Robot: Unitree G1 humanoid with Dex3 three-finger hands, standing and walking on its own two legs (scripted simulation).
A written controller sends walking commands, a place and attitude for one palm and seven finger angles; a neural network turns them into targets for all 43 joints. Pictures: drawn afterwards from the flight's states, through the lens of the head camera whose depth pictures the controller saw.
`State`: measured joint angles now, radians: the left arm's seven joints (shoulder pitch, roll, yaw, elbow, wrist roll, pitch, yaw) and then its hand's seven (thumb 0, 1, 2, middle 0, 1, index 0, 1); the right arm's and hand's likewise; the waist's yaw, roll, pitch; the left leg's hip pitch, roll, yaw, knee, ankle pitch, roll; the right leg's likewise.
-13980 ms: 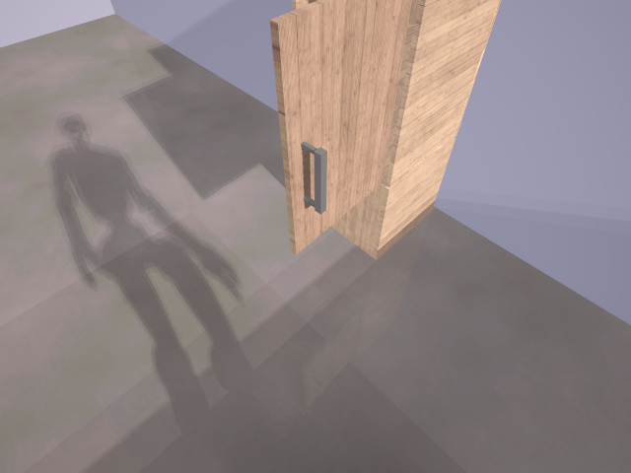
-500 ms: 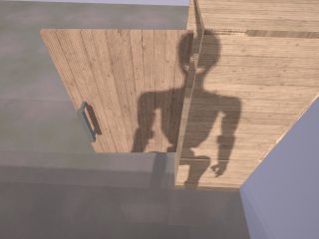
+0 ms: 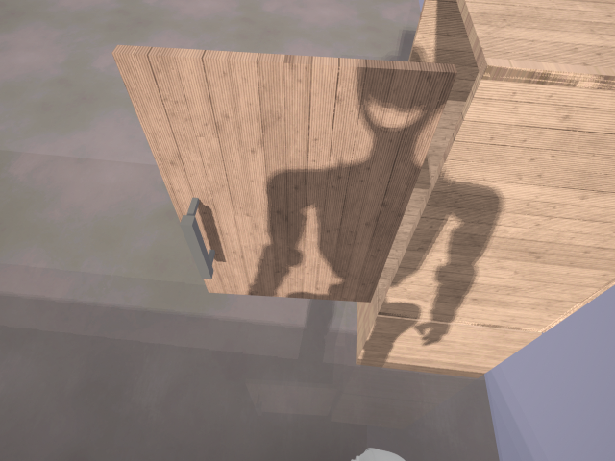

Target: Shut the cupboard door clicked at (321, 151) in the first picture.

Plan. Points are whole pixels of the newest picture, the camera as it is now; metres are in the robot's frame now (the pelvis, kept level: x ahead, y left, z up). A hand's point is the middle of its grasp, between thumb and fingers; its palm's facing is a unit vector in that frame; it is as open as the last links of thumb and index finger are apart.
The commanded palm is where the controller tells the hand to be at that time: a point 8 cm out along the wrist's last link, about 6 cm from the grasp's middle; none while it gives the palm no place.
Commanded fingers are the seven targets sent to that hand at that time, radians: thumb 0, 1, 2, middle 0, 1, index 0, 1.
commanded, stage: come to a stop and stand still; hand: left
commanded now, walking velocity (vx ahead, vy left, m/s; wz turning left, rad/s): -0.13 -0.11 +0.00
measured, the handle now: (201, 241) +0.46 +0.22 -0.09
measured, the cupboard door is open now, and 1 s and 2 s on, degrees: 93 93 93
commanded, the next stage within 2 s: look again from close up in 1.92 s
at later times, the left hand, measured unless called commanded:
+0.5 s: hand out of the picture +0.06 +0.19 -0.18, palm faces -0.02 -0.98 -0.21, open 7.3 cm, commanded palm none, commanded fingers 0.00 0.90 0.90 -0.20 -0.30 -0.20 -0.30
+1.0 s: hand out of the picture +0.04 +0.21 -0.17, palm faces -0.04 -0.97 -0.24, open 7.4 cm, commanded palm none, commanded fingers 0.00 0.90 0.90 -0.20 -0.30 -0.20 -0.30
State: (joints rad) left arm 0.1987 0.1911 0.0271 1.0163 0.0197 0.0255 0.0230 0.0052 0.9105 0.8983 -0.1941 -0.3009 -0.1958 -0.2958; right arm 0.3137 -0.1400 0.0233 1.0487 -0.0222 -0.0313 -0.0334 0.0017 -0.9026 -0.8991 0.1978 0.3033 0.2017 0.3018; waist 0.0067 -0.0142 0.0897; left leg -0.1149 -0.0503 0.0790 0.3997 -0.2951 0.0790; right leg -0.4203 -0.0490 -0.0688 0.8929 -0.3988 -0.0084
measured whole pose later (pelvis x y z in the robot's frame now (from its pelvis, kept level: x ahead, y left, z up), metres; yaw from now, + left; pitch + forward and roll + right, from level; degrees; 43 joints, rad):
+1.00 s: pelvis +0.03 +0.02 +0.00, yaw -2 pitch +0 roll +1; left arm 0.26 0.18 -0.02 1.09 0.02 0.00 0.02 0.00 0.91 0.90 -0.20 -0.30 -0.20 -0.30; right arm 0.26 -0.21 0.01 1.04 -0.01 -0.02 -0.02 0.01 -0.91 -0.90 0.20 0.30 0.20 0.30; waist 0.01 0.03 0.06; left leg -0.13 -0.04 0.09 0.41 -0.28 0.05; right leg -0.26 -0.05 0.01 0.49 -0.23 0.03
